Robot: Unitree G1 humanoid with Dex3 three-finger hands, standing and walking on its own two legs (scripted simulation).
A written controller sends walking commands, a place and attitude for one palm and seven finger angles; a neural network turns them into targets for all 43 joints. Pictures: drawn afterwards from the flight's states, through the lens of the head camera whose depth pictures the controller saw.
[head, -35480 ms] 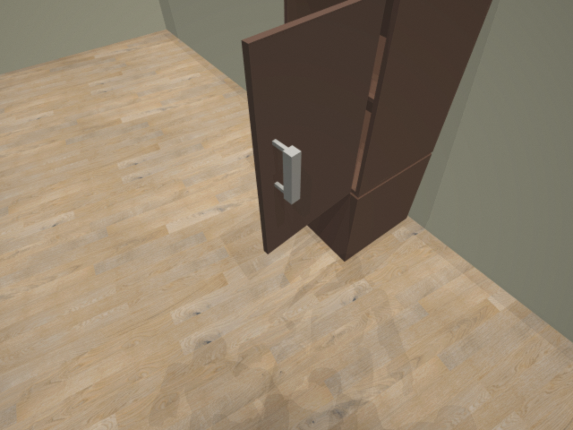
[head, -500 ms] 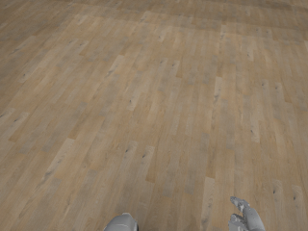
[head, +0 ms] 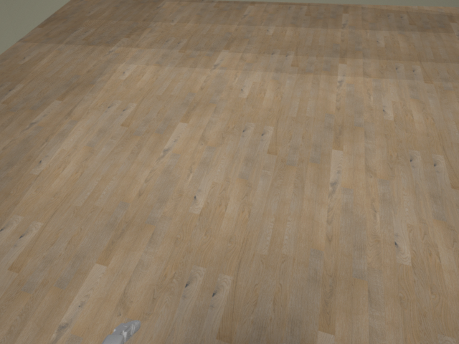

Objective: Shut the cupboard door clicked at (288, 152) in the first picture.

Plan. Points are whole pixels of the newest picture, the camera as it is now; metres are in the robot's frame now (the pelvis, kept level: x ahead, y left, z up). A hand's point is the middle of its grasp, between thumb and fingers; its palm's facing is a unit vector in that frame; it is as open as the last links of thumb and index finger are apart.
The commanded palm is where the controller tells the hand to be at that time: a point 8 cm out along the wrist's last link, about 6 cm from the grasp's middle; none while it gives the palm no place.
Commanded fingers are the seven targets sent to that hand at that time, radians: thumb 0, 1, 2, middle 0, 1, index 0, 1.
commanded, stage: turn to face it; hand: left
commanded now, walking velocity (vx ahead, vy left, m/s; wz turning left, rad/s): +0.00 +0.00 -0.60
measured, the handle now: out of the picture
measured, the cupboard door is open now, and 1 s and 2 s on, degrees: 73 73 73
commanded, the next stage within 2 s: none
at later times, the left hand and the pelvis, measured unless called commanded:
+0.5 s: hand (148, 312) +0.20 +0.19 -0.16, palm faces -0.17 -0.97 -0.20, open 7.3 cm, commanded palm none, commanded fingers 0.00 0.90 0.90 -0.20 -0.30 -0.20 -0.30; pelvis +0.09 +0.01 +0.01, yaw -16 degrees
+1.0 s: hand (188, 266) +0.31 +0.12 -0.17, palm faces -0.49 -0.85 -0.21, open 7.4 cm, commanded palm none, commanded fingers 0.00 0.90 0.90 -0.20 -0.30 -0.20 -0.30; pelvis +0.13 -0.01 +0.00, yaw -33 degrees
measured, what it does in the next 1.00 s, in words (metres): walks ahead, turning right: left foot, then right foot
